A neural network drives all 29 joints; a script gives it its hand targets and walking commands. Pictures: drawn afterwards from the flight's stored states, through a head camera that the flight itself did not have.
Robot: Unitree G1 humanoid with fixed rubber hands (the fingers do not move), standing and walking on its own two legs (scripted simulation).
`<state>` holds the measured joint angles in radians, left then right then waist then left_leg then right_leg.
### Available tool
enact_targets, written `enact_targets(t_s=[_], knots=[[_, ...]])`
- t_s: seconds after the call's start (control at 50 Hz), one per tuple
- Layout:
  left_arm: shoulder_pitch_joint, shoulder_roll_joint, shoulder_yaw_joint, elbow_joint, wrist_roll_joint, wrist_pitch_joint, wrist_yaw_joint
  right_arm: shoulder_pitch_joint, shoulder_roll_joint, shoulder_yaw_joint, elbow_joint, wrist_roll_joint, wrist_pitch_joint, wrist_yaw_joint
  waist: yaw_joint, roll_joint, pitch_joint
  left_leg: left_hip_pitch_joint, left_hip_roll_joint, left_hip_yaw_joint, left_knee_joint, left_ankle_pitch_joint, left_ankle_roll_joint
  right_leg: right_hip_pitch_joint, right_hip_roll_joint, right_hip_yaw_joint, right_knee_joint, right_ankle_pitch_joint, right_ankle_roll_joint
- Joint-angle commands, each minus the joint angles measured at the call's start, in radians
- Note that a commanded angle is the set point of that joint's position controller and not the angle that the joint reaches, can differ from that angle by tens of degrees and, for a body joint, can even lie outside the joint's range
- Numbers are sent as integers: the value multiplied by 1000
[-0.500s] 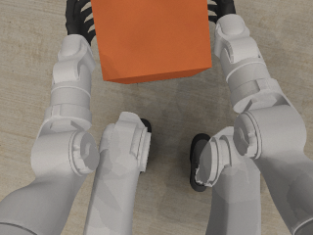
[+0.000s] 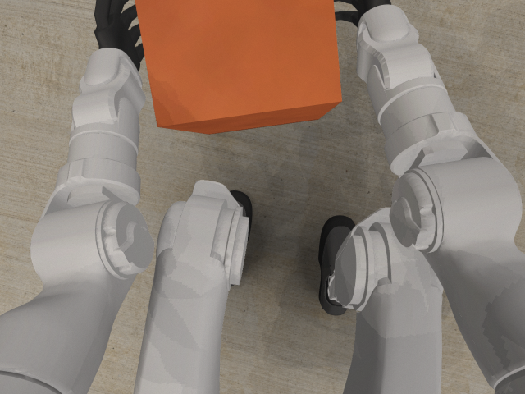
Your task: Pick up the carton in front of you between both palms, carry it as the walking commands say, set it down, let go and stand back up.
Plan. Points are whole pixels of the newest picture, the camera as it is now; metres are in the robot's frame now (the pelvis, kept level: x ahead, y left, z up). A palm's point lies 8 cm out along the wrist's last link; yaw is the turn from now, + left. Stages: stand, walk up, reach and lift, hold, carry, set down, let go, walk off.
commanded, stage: set down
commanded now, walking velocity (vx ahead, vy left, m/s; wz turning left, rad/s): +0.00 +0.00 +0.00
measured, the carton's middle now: (248, 52) +0.51 +0.10 -0.24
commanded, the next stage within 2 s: let go in 1.60 s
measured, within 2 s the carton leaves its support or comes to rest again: neither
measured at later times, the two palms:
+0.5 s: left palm (121, 73) +0.45 +0.26 -0.18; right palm (411, 23) +0.54 -0.11 -0.19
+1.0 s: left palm (21, 34) +0.46 +0.27 -0.03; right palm out of the picture +0.57 -0.09 -0.03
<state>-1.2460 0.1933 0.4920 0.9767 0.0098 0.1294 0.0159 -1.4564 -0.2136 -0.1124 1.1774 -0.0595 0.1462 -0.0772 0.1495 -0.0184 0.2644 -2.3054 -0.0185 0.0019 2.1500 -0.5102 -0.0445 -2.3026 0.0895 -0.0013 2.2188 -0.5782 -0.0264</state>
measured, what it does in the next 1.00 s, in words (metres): rises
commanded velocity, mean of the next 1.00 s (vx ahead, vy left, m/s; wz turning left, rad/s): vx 0.00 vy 0.00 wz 0.00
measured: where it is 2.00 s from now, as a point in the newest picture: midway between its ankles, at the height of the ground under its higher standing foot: (281, 268)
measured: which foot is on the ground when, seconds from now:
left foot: down 0.00-1.00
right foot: down 0.00-1.00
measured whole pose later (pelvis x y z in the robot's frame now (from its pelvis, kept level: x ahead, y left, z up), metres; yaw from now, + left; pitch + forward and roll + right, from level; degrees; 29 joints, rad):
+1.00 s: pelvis +0.01 +0.01 +0.08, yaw +0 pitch +43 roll +1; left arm -1.02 0.19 0.30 0.78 -0.15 0.10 0.11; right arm -1.27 -0.35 -0.09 1.02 0.05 0.15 -0.06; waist 0.16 -0.04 0.04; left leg -2.15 -0.05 0.00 1.88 -0.49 -0.01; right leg -2.11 0.05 0.02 1.94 -0.58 0.00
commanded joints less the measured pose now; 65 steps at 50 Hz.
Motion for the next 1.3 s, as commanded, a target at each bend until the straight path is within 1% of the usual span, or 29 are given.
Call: enact_targets(t_s=[0.0, 0.12, 0.18, 0.22, 0.24, 0.28, 0.3, 0.32, 0.34, 0.36, 0.4, 0.42, 0.46, 0.5, 0.54, 0.58, 0.62, 0.7, 0.74, 0.8, 0.88, 0.96, 1.06, 1.16, 1.22, 1.28], knots=[[-490, -684, -269, -21, -26, 20, -213, -347, 637, 128, -73, 10, -33, 161, -7, -96, -812, 359, -66, 42, -122, 183, 25, 374, 49, 31, -218, 139, -20], [-472, -639, -244, 2, -15, 14, -205, -303, 585, 96, -49, -29, -30, 164, -30, -81, -775, 354, -68, 34, -118, 182, 22, 355, 43, 32, -212, 143, -21], [-446, -603, -220, 19, -6, 5, -189, -302, 536, 92, -60, -37, -38, 159, -28, -85, -777, 372, -68, 34, -116, 184, 17, 361, 36, 29, -209, 143, -11], [-416, -537, -191, 33, -5, -7, -167, -300, 452, 88, -71, -37, -47, 145, -22, -87, -790, 394, -63, 39, -114, 187, 7, 377, 28, 27, -208, 142, -1], [-382, -458, -164, 46, -5, -19, -144, -291, 365, 79, -75, -35, -55, 128, -19, -86, -798, 409, -57, 43, -113, 190, 1, 390, 21, 26, -208, 142, 5], [-265, -152, -89, 88, -12, -61, -63, -240, 55, 45, -86, -26, -73, 55, -13, -90, -820, 449, -36, 45, -114, 204, -14, 443, 1, 29, -207, 152, 19], [-199, 36, -72, 101, -32, -87, -14, -198, -129, 28, -87, -12, -83, 13, -10, -89, -835, 465, -25, 44, -118, 212, -19, 472, -12, 34, -208, 157, 24], [-175, 134, -79, 103, -62, -110, 26, -195, -214, 33, -85, 11, -88, -17, -3, -85, -857, 479, -15, 41, -127, 223, -19, 489, -22, 41, -208, 157, 27], [-179, 170, -87, 101, -94, -129, 51, -218, -233, 54, -88, 45, -91, -29, 13, -89, -872, 492, -11, 39, -132, 238, -14, 493, -28, 47, -203, 158, 28], [-186, 196, -95, 105, -116, -145, 67, -239, -236, 82, -92, 83, -94, -31, 33, -103, -891, 494, -7, 36, -131, 252, -6, 496, -34, 52, -195, 164, 30], [-201, 228, -112, 92, -149, -169, 85, -277, -233, 141, -124, 159, -103, -22, 75, -132, -937, 491, 5, 30, -130, 286, 7, 510, -46, 61, -179, 190, 37], [-208, 234, -125, 80, -162, -177, 88, -292, -226, 171, -145, 194, -107, -13, 92, -142, -955, 489, 10, 29, -132, 305, 11, 518, -50, 64, -174, 204, 41], [-214, 239, -151, 54, -189, -186, 88, -310, -218, 216, -179, 247, -109, 4, 115, -155, -997, 502, 20, 28, -135, 342, 15, 541, -54, 65, -167, 225, 46], [-203, 242, -172, 27, -212, -186, 86, -303, -218, 239, -198, 278, -105, 13, 123, -157, -1050, 541, 24, 30, -139, 368, 17, 569, -56, 59, -162, 232, 47], [-175, 246, -185, -5, -229, -180, 86, -273, -230, 238, -204, 286, -97, 16, 122, -151, -1112, 595, 23, 33, -147, 384, 14, 594, -55, 47, -163, 227, 44], [-139, 243, -195, -45, -244, -168, 87, -236, -246, 218, -210, 272, -89, 11, 112, -145, -1177, 655, 17, 38, -160, 391, 10, 615, -52, 29, -172, 214, 39], [-100, 230, -208, -97, -259, -153, 91, -203, -257, 185, -232, 245, -79, 2, 93, -137, -1246, 720, 7, 43, -180, 391, 5, 628, -44, 7, -189, 196, 34], [-36, 194, -226, -253, -266, -101, 107, -171, -280, 109, -331, 184, -42, -17, 57, -109, -1415, 850, -17, 57, -245, 383, -6, 686, -19, -33, -245, 178, 19], [-16, 175, -221, -291, -246, -68, 113, -145, -284, 70, -338, 155, -17, -20, 44, -94, -1372, 844, -26, 59, -285, 338, -8, 661, -13, -43, -285, 136, 12], [8, 138, -208, -287, -209, -44, 114, -102, -270, 23, -289, 124, -6, -10, 30, -67, -1221, 782, -31, 54, -334, 276, -14, 573, -13, -40, -342, 77, 4], [32, 106, -192, -286, -172, -44, 105, -61, -236, 4, -247, 112, -16, 10, 37, -46, -1171, 764, -34, 58, -392, 286, -22, 547, -10, -31, -404, 89, 3], [69, 103, -170, -298, -152, -43, 96, -38, -217, 6, -247, 105, -19, 22, 54, -61, -1206, 782, -39, 69, -449, 312, -25, 598, -4, -26, -470, 116, 7], [119, 115, -147, -343, -147, -30, 82, -23, -207, 14, -316, 91, -3, 27, 66, -107, -1303, 824, -44, 82, -522, 353, -23, 731, 3, -27, -551, 169, 17], [156, 126, -135, -393, -152, -8, 62, -8, -200, 14, -400, 75, 25, 26, 66, -147, -1376, 863, -48, 91, -603, 385, -20, 884, 6, -24, -635, 226, 27], [176, 126, -131, -407, -152, 3, 50, 10, -194, 9, -424, 66, 40, 28, 63, -155, -1382, 884, -48, 93, -655, 395, -19, 952, 6, -20, -688, 251, 30], [196, 121, -127, -408, -145, 9, 39, 37, -183, 2, -424, 56, 48, 33, 62, -151, -1366, 910, -47, 93, -710, 404, -19, 996, 5, -13, -744, 269, 32]])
